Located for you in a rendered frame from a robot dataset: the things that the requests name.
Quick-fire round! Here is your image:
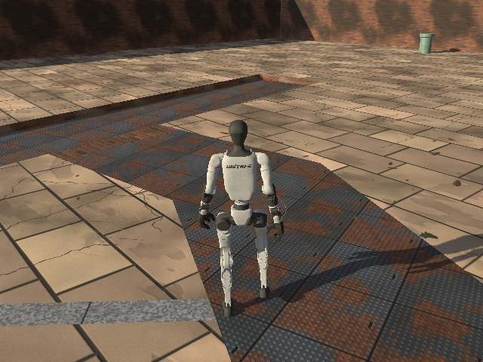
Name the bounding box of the robot torso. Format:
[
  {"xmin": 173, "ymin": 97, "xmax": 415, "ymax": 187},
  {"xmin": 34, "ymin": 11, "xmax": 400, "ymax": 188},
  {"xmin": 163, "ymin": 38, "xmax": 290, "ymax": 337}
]
[{"xmin": 222, "ymin": 149, "xmax": 257, "ymax": 226}]

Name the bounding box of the robot right hand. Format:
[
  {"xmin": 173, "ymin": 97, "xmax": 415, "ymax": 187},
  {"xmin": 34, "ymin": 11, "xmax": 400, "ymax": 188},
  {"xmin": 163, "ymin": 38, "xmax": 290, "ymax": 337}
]
[{"xmin": 266, "ymin": 221, "xmax": 284, "ymax": 244}]

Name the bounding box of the robot left hand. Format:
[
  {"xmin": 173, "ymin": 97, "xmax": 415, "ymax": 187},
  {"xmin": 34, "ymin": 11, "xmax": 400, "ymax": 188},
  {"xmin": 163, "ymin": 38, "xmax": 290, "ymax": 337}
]
[{"xmin": 198, "ymin": 213, "xmax": 215, "ymax": 229}]

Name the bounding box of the left robot foot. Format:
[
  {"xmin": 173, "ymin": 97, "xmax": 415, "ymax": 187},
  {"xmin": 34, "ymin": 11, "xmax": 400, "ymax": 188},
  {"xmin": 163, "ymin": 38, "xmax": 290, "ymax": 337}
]
[{"xmin": 223, "ymin": 298, "xmax": 234, "ymax": 318}]

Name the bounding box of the left robot forearm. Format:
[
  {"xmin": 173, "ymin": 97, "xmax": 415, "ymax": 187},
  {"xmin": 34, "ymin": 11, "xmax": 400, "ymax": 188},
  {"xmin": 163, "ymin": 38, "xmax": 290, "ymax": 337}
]
[{"xmin": 199, "ymin": 183, "xmax": 213, "ymax": 215}]

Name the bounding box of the left robot upper arm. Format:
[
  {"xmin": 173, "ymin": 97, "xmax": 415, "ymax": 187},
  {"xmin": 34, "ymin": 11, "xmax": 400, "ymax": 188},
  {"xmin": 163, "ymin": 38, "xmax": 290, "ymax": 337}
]
[{"xmin": 205, "ymin": 153, "xmax": 223, "ymax": 195}]

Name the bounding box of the right robot forearm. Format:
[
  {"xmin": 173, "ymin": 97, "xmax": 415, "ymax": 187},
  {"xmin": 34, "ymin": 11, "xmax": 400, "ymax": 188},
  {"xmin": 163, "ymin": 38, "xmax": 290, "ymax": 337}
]
[{"xmin": 266, "ymin": 184, "xmax": 282, "ymax": 223}]

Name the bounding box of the right robot upper arm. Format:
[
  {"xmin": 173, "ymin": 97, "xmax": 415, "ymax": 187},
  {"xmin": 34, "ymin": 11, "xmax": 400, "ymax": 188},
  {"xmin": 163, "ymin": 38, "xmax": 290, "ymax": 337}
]
[{"xmin": 255, "ymin": 152, "xmax": 273, "ymax": 195}]

